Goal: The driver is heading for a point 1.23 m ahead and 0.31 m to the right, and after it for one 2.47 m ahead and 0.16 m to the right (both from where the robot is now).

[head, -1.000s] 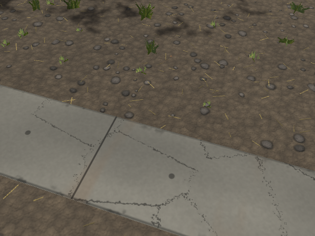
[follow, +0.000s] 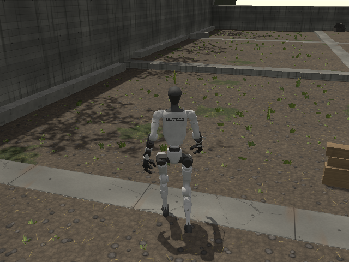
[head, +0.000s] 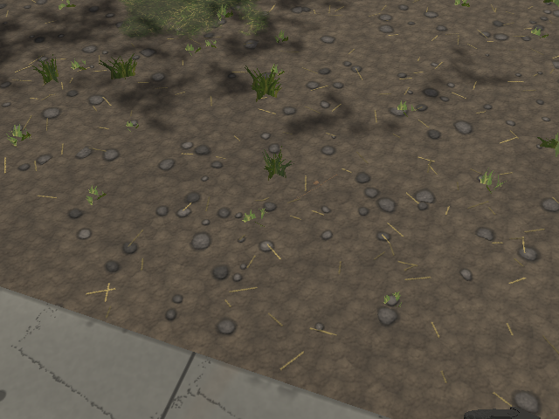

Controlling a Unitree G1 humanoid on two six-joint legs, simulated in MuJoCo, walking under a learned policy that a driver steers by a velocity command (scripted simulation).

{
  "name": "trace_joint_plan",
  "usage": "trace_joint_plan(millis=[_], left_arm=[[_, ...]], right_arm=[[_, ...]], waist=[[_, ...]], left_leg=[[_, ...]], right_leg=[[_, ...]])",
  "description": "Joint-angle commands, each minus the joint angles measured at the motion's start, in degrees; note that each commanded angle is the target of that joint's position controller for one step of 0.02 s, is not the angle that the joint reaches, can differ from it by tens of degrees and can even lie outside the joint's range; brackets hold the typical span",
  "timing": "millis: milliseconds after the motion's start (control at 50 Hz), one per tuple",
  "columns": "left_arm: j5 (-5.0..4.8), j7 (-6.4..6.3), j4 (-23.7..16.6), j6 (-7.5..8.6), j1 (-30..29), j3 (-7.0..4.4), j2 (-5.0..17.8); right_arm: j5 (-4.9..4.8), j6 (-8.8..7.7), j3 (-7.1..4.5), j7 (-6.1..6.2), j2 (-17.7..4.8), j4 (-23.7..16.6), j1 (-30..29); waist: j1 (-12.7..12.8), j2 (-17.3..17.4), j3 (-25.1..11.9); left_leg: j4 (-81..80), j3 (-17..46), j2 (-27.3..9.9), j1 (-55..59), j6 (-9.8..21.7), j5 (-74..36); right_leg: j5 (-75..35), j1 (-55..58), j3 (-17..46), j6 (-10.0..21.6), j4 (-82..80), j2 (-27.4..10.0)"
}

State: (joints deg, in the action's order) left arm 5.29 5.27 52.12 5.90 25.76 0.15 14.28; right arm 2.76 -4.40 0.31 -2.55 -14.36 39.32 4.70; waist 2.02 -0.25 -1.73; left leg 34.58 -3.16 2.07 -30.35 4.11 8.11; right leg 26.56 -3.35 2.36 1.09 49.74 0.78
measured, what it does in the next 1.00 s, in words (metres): walks ahead: right foot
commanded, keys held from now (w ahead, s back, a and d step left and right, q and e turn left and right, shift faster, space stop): w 1.00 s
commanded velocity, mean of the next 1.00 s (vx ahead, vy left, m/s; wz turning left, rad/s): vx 0.50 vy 0.00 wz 0.00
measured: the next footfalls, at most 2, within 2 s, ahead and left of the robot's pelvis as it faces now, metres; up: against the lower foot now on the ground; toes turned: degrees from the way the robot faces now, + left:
right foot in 0.44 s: +0.41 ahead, -0.12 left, +0.00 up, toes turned -2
left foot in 1.12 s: +0.81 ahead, +0.13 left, -0.18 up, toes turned +0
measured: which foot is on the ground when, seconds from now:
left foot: down 0.00-0.44, up 0.46-1.00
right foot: up 0.00-0.42, down 0.44-1.00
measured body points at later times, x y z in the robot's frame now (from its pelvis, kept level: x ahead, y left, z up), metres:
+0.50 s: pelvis +0.29 -0.04 +0.01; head +0.31 -0.04 +0.46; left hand +0.49 +0.20 -0.08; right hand +0.28 -0.28 -0.14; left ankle +0.12 +0.09 -0.67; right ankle +0.37 -0.12 -0.72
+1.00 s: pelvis +0.56 -0.02 -0.05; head +0.56 -0.02 +0.40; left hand +0.41 +0.15 -0.19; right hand +0.75 -0.21 -0.15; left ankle +0.75 +0.13 -0.74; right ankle +0.37 -0.12 -0.72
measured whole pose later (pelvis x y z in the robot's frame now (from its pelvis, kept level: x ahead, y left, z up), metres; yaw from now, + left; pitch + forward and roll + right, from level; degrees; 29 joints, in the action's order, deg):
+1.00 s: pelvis +0.56 -0.02 -0.05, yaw -1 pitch +2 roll -2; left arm 4.6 1.3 58.3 6.3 37.3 3.4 7.1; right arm 6.6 -2.6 2.8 -4.4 -11.1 45.6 6.5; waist 8.7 1.6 -3.3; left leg 35.5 0.6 -6.8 -39.0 0.7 -23.2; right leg 43.3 -6.7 -2.0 3.1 47.7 4.1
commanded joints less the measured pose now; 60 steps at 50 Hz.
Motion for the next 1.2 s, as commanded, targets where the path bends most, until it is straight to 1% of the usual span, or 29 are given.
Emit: trace_joint_plan(millis=[20,60,100,180,300,380,400,420,440,460,480,500,520,580,640,700,760,840,920,1000,1020,1040,1080,1100,1120,1140,1160,1180,1200], left_arm=[[-2.02,-0.88,-7.6,1.49,-10.3,-1.93,5.9],[0.56,-3.00,-8.2,0.99,-8.6,-0.75,4.0],[0.63,-3.10,-8.3,-0.68,-7.8,0.18,1.3],[-0.24,-2.12,-8.4,-1.65,-11.8,0.38,1.9],[-0.56,-1.19,-11.1,-2.72,-22.4,0.07,2.1],[-1.60,-2.67,-13.2,-1.62,-27.3,-1.13,4.7],[-0.70,-2.83,-12.7,-0.98,-23.9,-1.45,4.8],[-3.16,-3.10,-11.8,-0.44,-21.0,-2.03,6.3],[-4.23,-3.54,-9.9,0.28,-14.2,-3.16,9.2],[-3.25,-4.08,-7.5,0.69,-2.1,-4.20,13.5],[-3.47,-3.64,-5.8,0.38,8.7,-3.70,12.1],[-1.48,-3.84,-3.1,1.13,12.3,-4.60,10.5],[-1.94,-3.87,-3.4,1.47,4.4,-4.45,10.3],[-2.00,-4.69,-5.9,0.76,-8.1,-1.10,-0.3],[-1.34,-4.99,-4.7,1.97,-6.7,-2.32,2.1],[0.03,-3.61,-1.1,1.85,1.2,-3.02,4.2],[0.48,-3.12,-0.3,1.20,2.6,-1.91,2.0],[-0.05,-5.83,5.3,1.51,15.3,0.43,-1.7],[0.33,-3.81,3.4,0.23,10.9,2.04,-1.0],[-1.61,-4.44,5.4,1.18,14.7,1.69,1.5],[-9.27,-7.21,5.5,-1.57,10.9,-1.66,5.6],[-8.63,-8.36,5.8,-3.27,10.9,-1.69,5.6],[-5.95,-8.19,7.0,-4.47,12.3,-2.15,2.6],[-5.95,-7.38,6.7,-4.36,10.6,-1.83,1.6],[-6.11,-6.54,8.1,-3.35,10.7,-2.20,-0.1],[-7.59,-5.84,9.7,-2.38,18.0,-0.90,-7.0],[-9.29,-5.96,6.0,-1.06,17.7,-1.59,-1.1],[-10.35,-6.29,2.3,-0.49,11.1,-2.03,0.6],[-10.91,-7.67,-1.2,-0.56,4.3,-2.05,0.1]], right_arm=[[0.53,-1.76,-3.80,1.08,-10.2,7.3,26.0],[-0.45,-1.78,-1.11,1.39,-1.9,6.3,16.7],[-0.57,-2.27,-0.66,1.62,-0.1,4.9,10.9],[1.85,-3.55,-2.13,0.57,-4.0,5.6,13.6],[2.26,-2.28,-2.13,-2.57,-5.1,9.9,22.1],[1.13,-1.78,-2.81,-2.03,-6.5,11.1,22.5],[2.33,-1.68,-2.77,-1.51,-7.1,9.9,21.1],[1.26,-1.87,-3.35,-1.50,-8.7,10.4,17.8],[1.61,-2.07,-3.31,-1.50,-8.6,10.6,19.2],[2.49,-2.34,-1.50,-1.43,-2.2,10.4,26.0],[2.99,-3.20,0.20,-2.25,1.4,10.1,31.8],[0.63,-2.98,-1.70,-2.17,-3.9,8.2,18.2],[0.10,-2.56,-1.52,-0.73,-3.5,6.9,14.2],[3.34,-1.20,0.26,0.58,-0.8,7.1,13.3],[1.63,-0.20,-0.47,-0.19,-2.5,6.9,11.9],[2.52,0.51,-0.11,-0.99,0.0,6.2,8.8],[3.86,0.50,0.23,-2.67,0.1,6.7,8.9],[3.42,-0.54,0.62,-1.41,-1.2,3.6,-1.8],[4.03,0.44,1.45,-2.04,0.3,2.3,-3.0],[3.42,1.46,1.40,-1.56,-1.9,0.6,-9.2],[-8.87,-0.08,-0.93,-1.20,-3.2,-1.6,-15.7],[-9.87,-0.92,-0.63,-1.40,-3.0,-0.9,-13.7],[-6.48,-2.29,-2.38,-1.67,-4.0,3.1,-3.8],[-5.34,-2.29,-2.97,-1.55,-4.0,7.4,6.9],[-4.33,-1.05,-4.02,-1.21,-5.8,12.0,21.6],[-1.93,-0.80,-3.35,-0.78,-7.4,14.6,30.4],[-3.62,-0.62,-4.11,-0.15,-7.8,14.3,29.7],[-3.78,0.64,-5.69,0.39,-10.8,14.4,29.9],[-3.77,0.97,-6.25,1.22,-11.3,16.0,26.5]], waist=[[-10.7,4.6,2.6],[-3.9,2.4,-1.4],[0.2,1.3,-1.8],[-2.2,0.9,0.2],[-5.0,4.0,1.1],[-5.2,4.2,2.9],[-3.1,4.3,0.9],[-0.1,3.0,1.2],[1.3,1.4,-4.1],[1.5,-9.0,-17.1],[4.8,-16.7,-28.9],[9.2,-6.7,-10.6],[5.2,-3.5,-1.7],[-2.1,-0.1,-1.6],[-1.8,-1.7,-0.6],[-0.3,-1.2,-0.3],[-0.3,-1.9,1.2],[5.8,-3.0,3.3],[4.6,-3.2,7.2],[7.3,-0.8,11.9],[7.4,1.4,16.8],[6.8,1.8,15.4],[4.6,1.7,5.4],[-0.2,1.9,0.6],[-6.1,4.2,-2.9],[-6.8,11.9,-13.4],[-7.8,14.4,-20.4],[-10.1,14.6,-20.2],[-8.1,7.7,-16.1]], left_leg=[[-18.0,29.6,-18.2,35.6,11.7,8.4],[-21.5,23.7,-18.2,21.5,14.1,-6.3],[-25.7,19.1,-16.0,14.1,12.7,-4.3],[-27.5,12.2,-13.4,13.2,13.0,-8.4],[-22.1,6.9,-11.1,14.5,10.6,-17.3],[-18.4,10.2,-15.1,27.6,8.2,-17.8],[-15.1,8.3,-13.9,23.6,7.5,-26.0],[-10.7,7.4,-13.3,23.1,5.5,-30.3],[-1.6,4.6,-9.3,19.4,2.9,-33.2],[17.0,2.2,-3.2,7.0,-2.2,-8.8],[36.9,5.0,4.8,-10.0,-4.7,30.0],[46.4,11.7,2.2,-22.3,-2.6,25.7],[48.6,11.5,-1.7,-23.7,-1.7,18.3],[38.8,11.2,-8.5,-11.4,-2.2,6.8],[30.6,8.7,-7.8,-11.6,-3.8,3.2],[21.7,6.2,-8.6,-14.5,-5.3,-8.0],[25.7,5.0,-8.4,-13.3,-3.4,-17.3],[11.7,9.2,-10.4,-36.1,-4.4,-28.3],[7.5,2.6,-8.3,-6.1,-2.8,-38.5],[-5.4,3.2,-8.9,-10.3,-3.7,-27.4],[-6.9,7.9,-7.4,-11.8,-3.8,-24.5],[-13.1,8.9,-8.3,-11.5,-3.6,-24.7],[-20.4,7.7,-7.9,3.7,-1.6,-34.6],[-22.9,3.0,-5.9,19.0,-2.3,-41.7],[-15.2,6.7,-11.3,42.2,-0.5,-47.8],[8.5,9.2,-19.9,65.4,2.1,-68.0],[10.7,16.2,-24.4,68.8,6.3,-60.2],[2.8,24.6,-28.4,65.7,11.7,-32.9],[-9.0,31.7,-30.1,53.9,13.9,-3.6]], right_leg=[[-4.2,-46.0,4.8,3.2,31.0,-2.3],[-7.9,-34.3,4.6,3.3,24.4,-6.4],[-5.3,-30.1,3.5,2.2,19.4,-7.8],[-20.8,-35.1,0.1,0.2,4.8,-8.5],[-32.8,-29.0,-4.0,0.1,-7.4,-4.0],[-21.9,-32.7,-3.2,2.2,-14.6,-2.8],[-23.4,-23.4,-7.5,3.1,-9.7,0.1],[-24.3,-18.6,-5.2,4.9,-19.7,-0.2],[-29.3,-4.6,-4.9,7.5,-18.2,0.4],[-48.1,20.2,8.2,18.9,-15.0,-10.7],[-37.5,38.9,34.8,29.9,-23.9,-23.7],[-22.4,26.6,35.4,22.4,-29.1,-20.6],[-18.9,12.7,28.0,18.6,-30.4,-20.3],[-24.4,-7.9,16.6,16.9,-35.6,-15.3],[-22.4,-11.5,10.3,16.2,-37.9,-11.6],[-28.9,-10.0,7.1,16.3,-35.5,-11.1],[-23.1,-15.8,6.3,15.8,-30.7,-9.9],[-16.3,6.8,12.7,15.3,-21.6,-12.3],[-3.5,-23.8,7.6,15.3,-18.9,-7.4],[-2.9,-8.7,12.2,13.7,-11.8,-9.8],[-14.0,-8.6,13.4,10.3,-9.6,-11.1],[-19.5,-2.7,12.3,9.0,-5.1,-10.2],[-29.8,2.4,11.0,7.9,10.3,-6.3],[-30.1,-4.4,8.0,6.4,22.7,-3.5],[-4.8,-23.2,6.9,3.8,39.5,0.2],[29.2,-42.3,8.7,1.4,62.5,4.8],[20.5,-49.7,11.4,-0.2,60.4,0.2],[16.9,-56.0,9.2,-1.0,61.6,-1.8],[8.8,-58.7,3.5,-2.2,64.0,-3.9]])
Over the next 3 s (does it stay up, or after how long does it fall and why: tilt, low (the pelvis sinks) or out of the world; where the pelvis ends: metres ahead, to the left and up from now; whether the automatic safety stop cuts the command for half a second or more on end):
stays up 1.28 -0.14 -0.17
